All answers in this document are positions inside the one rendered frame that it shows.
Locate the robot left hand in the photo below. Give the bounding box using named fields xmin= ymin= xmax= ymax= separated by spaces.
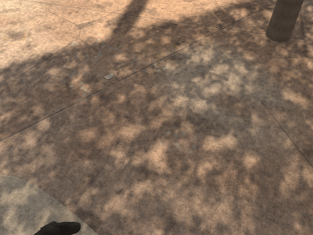
xmin=34 ymin=221 xmax=81 ymax=235

